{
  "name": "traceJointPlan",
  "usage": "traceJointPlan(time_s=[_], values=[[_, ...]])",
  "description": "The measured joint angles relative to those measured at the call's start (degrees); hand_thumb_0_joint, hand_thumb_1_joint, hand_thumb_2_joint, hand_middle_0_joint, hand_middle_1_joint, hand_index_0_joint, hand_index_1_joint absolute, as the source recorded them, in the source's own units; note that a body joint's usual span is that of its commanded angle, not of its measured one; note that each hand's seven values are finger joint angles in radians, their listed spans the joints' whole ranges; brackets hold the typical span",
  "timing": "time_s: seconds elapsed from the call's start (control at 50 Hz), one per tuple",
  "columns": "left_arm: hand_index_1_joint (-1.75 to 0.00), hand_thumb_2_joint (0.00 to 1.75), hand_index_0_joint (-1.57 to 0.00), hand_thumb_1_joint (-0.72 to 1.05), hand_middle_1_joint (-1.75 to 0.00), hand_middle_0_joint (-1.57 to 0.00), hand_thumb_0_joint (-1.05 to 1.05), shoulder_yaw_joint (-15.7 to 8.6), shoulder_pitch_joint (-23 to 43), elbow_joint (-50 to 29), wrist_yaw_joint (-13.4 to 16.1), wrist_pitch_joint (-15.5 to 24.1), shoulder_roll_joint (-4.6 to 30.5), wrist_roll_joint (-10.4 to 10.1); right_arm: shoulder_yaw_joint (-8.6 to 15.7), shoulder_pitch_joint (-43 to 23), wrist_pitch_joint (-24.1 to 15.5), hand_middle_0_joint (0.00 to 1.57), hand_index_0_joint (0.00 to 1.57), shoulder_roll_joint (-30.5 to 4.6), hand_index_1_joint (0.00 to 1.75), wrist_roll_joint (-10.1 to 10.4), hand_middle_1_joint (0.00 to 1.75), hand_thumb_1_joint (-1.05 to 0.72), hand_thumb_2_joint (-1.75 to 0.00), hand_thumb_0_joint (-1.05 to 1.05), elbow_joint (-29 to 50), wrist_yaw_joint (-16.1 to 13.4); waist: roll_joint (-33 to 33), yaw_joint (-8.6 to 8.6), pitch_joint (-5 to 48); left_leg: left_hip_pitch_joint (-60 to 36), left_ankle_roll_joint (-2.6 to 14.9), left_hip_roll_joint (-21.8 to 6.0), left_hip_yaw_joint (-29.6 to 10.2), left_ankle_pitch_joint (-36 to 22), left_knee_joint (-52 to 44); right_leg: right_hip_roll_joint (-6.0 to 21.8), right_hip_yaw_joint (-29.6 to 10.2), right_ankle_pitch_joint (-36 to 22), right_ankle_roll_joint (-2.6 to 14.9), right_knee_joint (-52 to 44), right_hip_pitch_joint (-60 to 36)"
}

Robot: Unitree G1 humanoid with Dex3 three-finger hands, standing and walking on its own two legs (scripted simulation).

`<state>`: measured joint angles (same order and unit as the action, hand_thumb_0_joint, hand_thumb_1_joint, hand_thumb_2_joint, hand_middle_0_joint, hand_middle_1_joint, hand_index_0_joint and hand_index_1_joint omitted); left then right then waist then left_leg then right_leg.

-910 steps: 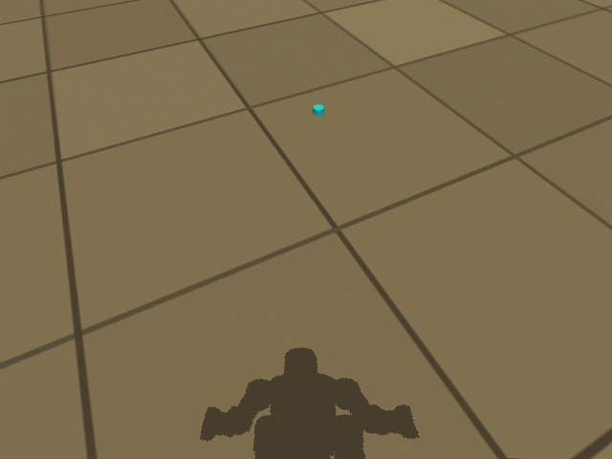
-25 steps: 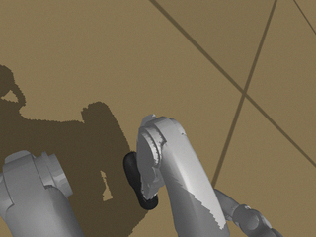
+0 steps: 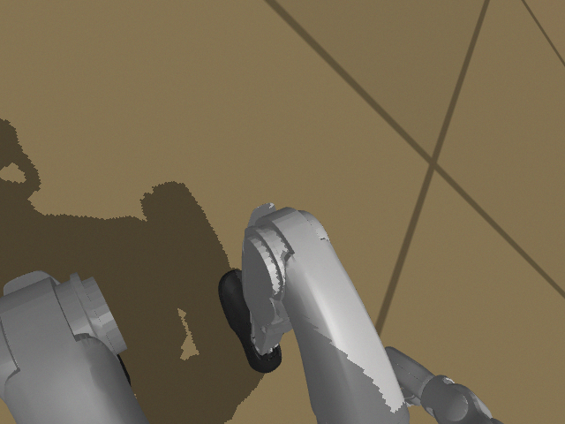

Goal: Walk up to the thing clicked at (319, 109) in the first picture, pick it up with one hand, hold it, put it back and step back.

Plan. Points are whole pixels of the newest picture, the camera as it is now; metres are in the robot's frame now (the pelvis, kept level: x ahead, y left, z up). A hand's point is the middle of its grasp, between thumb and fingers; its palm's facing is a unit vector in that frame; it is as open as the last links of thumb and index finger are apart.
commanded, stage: close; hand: left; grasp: from above
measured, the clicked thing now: out of the picture +0.41 +0.33 -0.29
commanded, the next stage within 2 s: settle in 0.38 s
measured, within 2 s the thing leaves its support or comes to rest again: leaves its support in 0.80 s
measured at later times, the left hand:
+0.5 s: hand out of the picture +0.41 +0.33 -0.26, palm faces -0.42 -0.18 -0.89, open 8.1 cm
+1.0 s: hand out of the picture +0.41 +0.35 -0.20, palm faces -0.36 -0.15 -0.92, open 7.9 cm
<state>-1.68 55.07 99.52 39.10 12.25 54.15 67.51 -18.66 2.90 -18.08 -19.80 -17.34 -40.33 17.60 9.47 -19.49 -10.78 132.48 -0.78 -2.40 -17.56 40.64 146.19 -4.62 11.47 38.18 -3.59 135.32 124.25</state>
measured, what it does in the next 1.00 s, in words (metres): stands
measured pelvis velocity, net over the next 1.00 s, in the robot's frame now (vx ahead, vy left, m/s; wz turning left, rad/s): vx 0.01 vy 0.00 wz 0.04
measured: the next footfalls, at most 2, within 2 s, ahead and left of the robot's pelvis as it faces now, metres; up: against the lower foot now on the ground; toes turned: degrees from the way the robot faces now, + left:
none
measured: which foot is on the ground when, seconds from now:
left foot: down 0.00-1.00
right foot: down 0.00-1.00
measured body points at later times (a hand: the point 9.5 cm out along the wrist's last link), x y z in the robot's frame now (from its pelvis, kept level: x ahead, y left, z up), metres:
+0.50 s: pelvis +0.00 +0.00 +0.00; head +0.26 +0.15 +0.33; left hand +0.42 +0.33 -0.21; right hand +0.09 -0.24 -0.06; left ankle +0.07 +0.13 -0.27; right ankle +0.12 -0.12 -0.27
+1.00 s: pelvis +0.01 +0.00 +0.00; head +0.22 +0.13 +0.37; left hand +0.42 +0.35 -0.15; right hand +0.09 -0.25 -0.08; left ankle +0.07 +0.13 -0.27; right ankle +0.12 -0.12 -0.27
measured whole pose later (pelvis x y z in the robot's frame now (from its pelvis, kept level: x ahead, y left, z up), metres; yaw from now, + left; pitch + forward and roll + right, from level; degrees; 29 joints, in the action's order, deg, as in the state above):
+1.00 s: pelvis +0.01 +0.00 +0.00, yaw +2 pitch +29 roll -13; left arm -5.7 48.0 84.8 31.8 9.4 46.0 68.3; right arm -9.9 7.6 -12.8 -17.7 -13.5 -43.2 16.6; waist 3.2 -15.3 -0.6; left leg 135.5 -0.6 -1.9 -14.3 40.0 145.0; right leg -3.4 9.0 39.1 -2.7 136.6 127.9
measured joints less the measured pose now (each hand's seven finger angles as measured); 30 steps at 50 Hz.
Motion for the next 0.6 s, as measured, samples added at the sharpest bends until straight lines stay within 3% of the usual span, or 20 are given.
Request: traceJointPlan(time_s=[0.28,0.6], values=[[-0.77,0.58,-0.61,0.23,-0.84,-0.50,0.00,-0.4,0.3,-0.4,1.4,-0.6,-0.5,1.5,0.3,-0.8,0.0,0.20,0.20,0.5,0.30,-0.2,0.30,-0.90,-0.89,0.00,0.5,-0.3,0.4,0.10,0.5,0.4,0.26,0.0,0.2,-0.6,-0.1,0.0,-0.2,-0.5,-0.21,-0.1,0.3],[-0.63,0.41,-0.76,0.26,-0.72,-0.61,-0.03,-2.1,0.5,-1.0,-0.3,-0.9,-0.3,0.8,0.7,-0.4,0.7,0.20,0.20,-0.2,0.30,0.4,0.30,-0.91,-0.90,0.00,1.2,-0.5,-0.3,-0.14,0.4,0.7,0.04,0.1,0.4,-0.5,0.1,0.0,-0.3,-0.4,-0.03,0.4,0.9]])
